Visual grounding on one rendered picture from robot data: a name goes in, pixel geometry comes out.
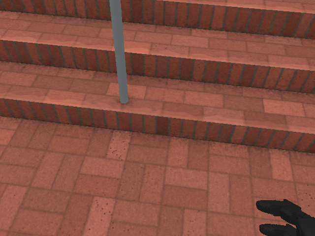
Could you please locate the right robot hand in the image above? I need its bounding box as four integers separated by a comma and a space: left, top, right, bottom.
256, 199, 315, 236

